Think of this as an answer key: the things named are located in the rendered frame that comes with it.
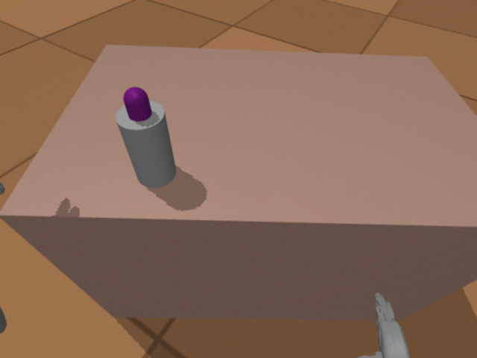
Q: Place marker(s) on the right robot hand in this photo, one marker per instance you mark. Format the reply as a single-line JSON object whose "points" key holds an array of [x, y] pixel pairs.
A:
{"points": [[392, 343]]}

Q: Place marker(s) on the bottle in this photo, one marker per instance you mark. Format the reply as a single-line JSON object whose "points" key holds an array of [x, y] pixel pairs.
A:
{"points": [[143, 127]]}

